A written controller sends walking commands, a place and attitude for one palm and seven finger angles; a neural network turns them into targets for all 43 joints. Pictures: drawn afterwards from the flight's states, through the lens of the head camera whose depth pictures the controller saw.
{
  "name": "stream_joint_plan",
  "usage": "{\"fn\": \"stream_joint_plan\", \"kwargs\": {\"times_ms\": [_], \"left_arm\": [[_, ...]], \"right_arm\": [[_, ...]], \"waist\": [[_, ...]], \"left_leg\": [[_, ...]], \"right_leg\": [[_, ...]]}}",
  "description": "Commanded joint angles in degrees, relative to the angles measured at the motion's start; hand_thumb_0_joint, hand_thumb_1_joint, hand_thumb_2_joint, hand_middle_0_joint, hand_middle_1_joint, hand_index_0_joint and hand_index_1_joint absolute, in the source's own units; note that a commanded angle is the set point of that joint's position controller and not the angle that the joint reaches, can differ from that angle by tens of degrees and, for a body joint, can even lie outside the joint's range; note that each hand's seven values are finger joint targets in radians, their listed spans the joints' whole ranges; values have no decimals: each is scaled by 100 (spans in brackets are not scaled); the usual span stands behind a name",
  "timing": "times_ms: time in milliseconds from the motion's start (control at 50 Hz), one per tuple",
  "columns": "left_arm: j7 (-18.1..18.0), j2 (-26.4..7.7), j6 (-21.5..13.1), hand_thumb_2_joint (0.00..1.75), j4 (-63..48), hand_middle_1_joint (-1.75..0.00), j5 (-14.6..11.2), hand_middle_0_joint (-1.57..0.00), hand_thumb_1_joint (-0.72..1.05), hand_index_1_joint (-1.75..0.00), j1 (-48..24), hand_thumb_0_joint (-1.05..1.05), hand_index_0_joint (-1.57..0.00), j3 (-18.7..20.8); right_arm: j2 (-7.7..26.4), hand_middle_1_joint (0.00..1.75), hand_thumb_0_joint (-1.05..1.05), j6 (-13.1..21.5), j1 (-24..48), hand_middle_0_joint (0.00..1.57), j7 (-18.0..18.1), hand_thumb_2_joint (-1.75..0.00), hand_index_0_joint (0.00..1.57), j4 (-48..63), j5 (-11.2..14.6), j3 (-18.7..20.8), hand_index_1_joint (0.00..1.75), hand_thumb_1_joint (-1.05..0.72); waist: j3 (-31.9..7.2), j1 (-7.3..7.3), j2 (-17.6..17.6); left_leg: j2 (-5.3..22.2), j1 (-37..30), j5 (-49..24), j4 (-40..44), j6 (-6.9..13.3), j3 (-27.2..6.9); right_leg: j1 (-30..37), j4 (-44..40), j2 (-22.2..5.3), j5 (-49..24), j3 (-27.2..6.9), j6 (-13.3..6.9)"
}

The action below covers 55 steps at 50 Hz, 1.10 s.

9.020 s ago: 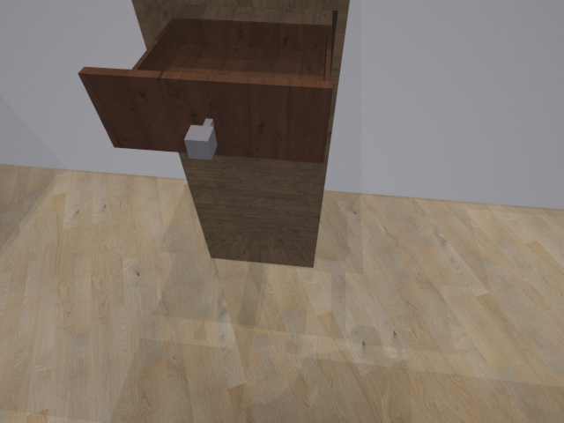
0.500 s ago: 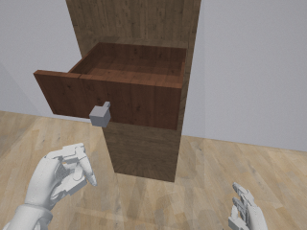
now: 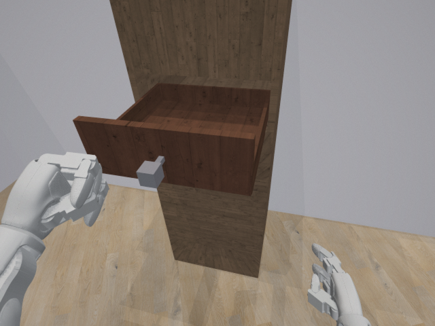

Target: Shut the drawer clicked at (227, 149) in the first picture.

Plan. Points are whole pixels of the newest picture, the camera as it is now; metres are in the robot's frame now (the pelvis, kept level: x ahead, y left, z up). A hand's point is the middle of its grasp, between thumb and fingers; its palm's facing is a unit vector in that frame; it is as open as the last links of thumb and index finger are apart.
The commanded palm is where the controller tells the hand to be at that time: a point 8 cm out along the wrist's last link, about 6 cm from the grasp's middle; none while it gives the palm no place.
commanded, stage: raise the hand and make a fist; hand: left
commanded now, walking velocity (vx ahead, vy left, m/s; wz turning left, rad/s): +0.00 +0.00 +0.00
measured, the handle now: (154, 168) +0.36 +0.20 +0.14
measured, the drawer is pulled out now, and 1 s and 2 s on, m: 0.28 0.28 0.28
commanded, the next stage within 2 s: bring the fist close to the handle in 0.32 s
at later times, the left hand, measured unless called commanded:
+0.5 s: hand (98, 201) +0.19 +0.20 +0.23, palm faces -0.01 -0.98 -0.18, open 3.3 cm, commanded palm +0.15 +0.24 +0.23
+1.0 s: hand (129, 205) +0.23 +0.18 +0.18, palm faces -0.04 -1.00 -0.08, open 3.3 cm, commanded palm +0.20 +0.22 +0.18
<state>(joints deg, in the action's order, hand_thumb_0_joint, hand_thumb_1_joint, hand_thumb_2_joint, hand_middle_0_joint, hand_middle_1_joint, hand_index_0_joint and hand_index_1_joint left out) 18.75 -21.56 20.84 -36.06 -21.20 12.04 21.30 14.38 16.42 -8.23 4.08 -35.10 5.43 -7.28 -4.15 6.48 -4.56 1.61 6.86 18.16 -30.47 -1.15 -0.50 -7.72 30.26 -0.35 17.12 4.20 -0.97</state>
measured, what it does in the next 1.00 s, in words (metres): stands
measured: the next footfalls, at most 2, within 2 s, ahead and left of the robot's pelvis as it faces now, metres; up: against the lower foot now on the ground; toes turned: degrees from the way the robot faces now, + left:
none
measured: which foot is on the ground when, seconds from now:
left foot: down 0.00-1.00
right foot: down 0.00-1.00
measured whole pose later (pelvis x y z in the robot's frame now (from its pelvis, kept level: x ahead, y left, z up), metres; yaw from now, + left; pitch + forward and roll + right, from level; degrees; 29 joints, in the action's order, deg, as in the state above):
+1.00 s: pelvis +0.00 +0.02 +0.00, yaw +0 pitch -4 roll +0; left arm 12.6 -14.7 18.6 -25.9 -15.9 10.3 11.5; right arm 13.8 13.5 -10.9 3.9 -35.5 3.7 -5.3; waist -2.3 3.3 -3.3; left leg 0.5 8.9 18.1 -30.9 0.0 0.2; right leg -9.8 30.3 -1.4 16.6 3.4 0.2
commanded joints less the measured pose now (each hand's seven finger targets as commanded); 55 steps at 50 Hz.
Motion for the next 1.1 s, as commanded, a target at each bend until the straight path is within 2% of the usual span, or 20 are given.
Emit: {"fn": "stream_joint_plan", "kwargs": {"times_ms": [0,80,140,160,220,240,360,380,500,560,600,640,700,740,760,820,860,920,1060,1080], "left_arm": [[-22,-872,-124,90,-419,-160,-48,-140,90,-160,-899,0,-140,489],[-115,-1060,-121,90,-798,-160,-69,-140,90,-160,-1418,0,-140,553],[-157,-1133,-122,90,-924,-160,-127,-140,90,-160,-1393,0,-140,678],[-183,-1330,-122,90,-924,-160,-161,-140,90,-160,-1254,0,-140,863],[-190,-1188,-115,90,-571,-160,-150,-140,90,-160,-1411,0,-140,753],[-185,-1083,-128,90,-608,-160,-148,-140,90,-160,-1498,0,-140,652],[-154,-1238,-155,90,-505,-160,-147,-140,90,-160,-1006,0,-140,846],[-134,-1163,-171,90,-650,-160,-132,-140,90,-160,-1151,0,-140,748],[-108,-911,-148,90,-279,-160,-187,-140,90,-160,-1161,0,-140,559],[-135,-734,-185,90,-630,-160,-134,-140,90,-160,-1240,0,-140,285],[-193,-671,-221,90,-538,-160,-15,-140,90,-160,-1228,0,-140,192],[-263,-465,-299,90,-640,-160,100,-140,90,-160,-1427,0,-140,-88],[-405,-463,-347,90,-496,-160,189,-140,90,-160,-1253,0,-140,-50],[-463,-335,-373,90,-450,-160,252,-140,90,-160,-1375,0,-140,-199],[-501,-451,-382,90,-419,-160,267,-140,90,-160,-1246,0,-140,-104],[-536,-127,-429,90,-366,-160,350,-140,90,-160,-1282,0,-140,-435],[-591,-199,-464,90,-199,-160,371,-140,90,-160,-1272,0,-140,-402],[-644,-10,-600,90,-164,-160,469,-140,90,-160,-1501,0,-140,-644],[-833,58,-968,90,34,-160,681,-140,90,-160,-1197,0,-140,-830],[-850,215,-1013,90,-25,-160,706,-140,90,-160,-1281,0,-140,-975]], "right_arm": [[622,30,0,247,1086,20,37,-90,20,1007,37,339,30,-90],[647,30,0,264,1217,20,81,-90,20,1083,36,357,30,-90],[635,30,0,345,1196,20,120,-90,20,1115,35,361,30,-90],[671,30,0,360,1227,20,127,-90,20,1093,32,369,30,-90],[675,30,0,386,1106,20,146,-90,20,989,30,367,30,-90],[681,30,0,419,1121,20,138,-90,20,992,20,367,30,-90],[744,30,0,438,1069,20,122,-90,20,1001,17,418,30,-90],[730,30,0,435,1051,20,116,-90,20,1013,15,404,30,-90],[710,30,0,429,916,20,124,-90,20,950,6,413,30,-90],[691,30,0,465,956,20,94,-90,20,996,-15,417,30,-90],[651,30,0,425,852,20,82,-90,20,958,-44,414,30,-90],[609,30,0,400,870,20,63,-90,20,962,-52,421,30,-90],[606,30,0,351,809,20,54,-90,20,931,-111,440,30,-90],[573,30,0,289,814,20,40,-90,20,928,-118,445,30,-90],[608,30,0,271,803,20,35,-90,20,922,-138,459,30,-90],[534,30,0,166,775,20,6,-90,20,964,-137,452,30,-90],[572,30,0,134,773,20,18,-90,20,944,-158,464,30,-90],[516,30,0,83,723,20,30,-90,20,987,-156,473,30,-90],[526,30,0,46,532,20,-14,-90,20,981,-220,513,30,-90],[481,30,0,32,548,20,-22,-90,20,1012,-222,521,30,-90]], "waist": [[195,-100,633],[-13,-89,222],[-242,-50,44],[-236,-5,125],[102,-106,287],[83,-114,118],[-34,-49,404],[-126,-84,242],[47,-166,407],[-118,-166,167],[-92,-213,297],[-49,-262,84],[-126,-234,285],[-128,-259,117],[-160,-235,354],[-195,-288,122],[-177,-297,396],[-182,-353,160],[-364,-336,314],[-336,-365,278]], "left_leg": [[-135,66,-982,439,272,30],[-174,-34,-684,413,283,42],[-179,-155,-761,384,296,33],[-159,-121,-761,333,264,19],[-149,-22,-666,327,286,27],[-158,-55,-652,351,287,12],[-127,1,-904,262,267,13],[-139,-32,-941,282,275,33],[-138,-44,-897,333,288,3],[-164,-136,-1042,332,291,-14],[-155,-66,-1038,384,293,-11],[-163,-73,-935,419,296,-7],[-149,-18,-1073,444,279,-36],[-159,-21,-1094,460,274,-27],[-145,13,-1181,439,270,-33],[-152,4,-1191,469,253,-9],[-136,75,-1150,468,255,-25],[-146,24,-1109,495,245,-7],[-107,65,-1363,492,205,-10],[-109,60,-1408,504,205,8]], "right_leg": [[-462,-742,44,-810,-135,199],[-493,-840,-33,-176,-285,186],[-414,-769,-45,-262,-273,181],[-371,-825,-49,-216,-376,180],[-587,-931,-54,3,-368,207],[-597,-885,-63,-25,-338,191],[-440,-816,-66,-420,-439,211],[-415,-760,-82,-486,-384,202],[-581,-729,4,-542,-232,207],[-488,-608,12,-875,-194,176],[-508,-575,23,-855,-86,176],[-592,-561,23,-709,-41,165],[-467,-514,30,-867,11,143],[-478,-494,15,-904,20,131],[-382,-507,36,-1011,4,125],[-424,-452,17,-1049,58,117],[-381,-485,37,-990,33,115],[-456,-465,23,-924,57,104],[-300,-344,43,-1194,74,66],[-316,-343,20,-1245,83,65]]}}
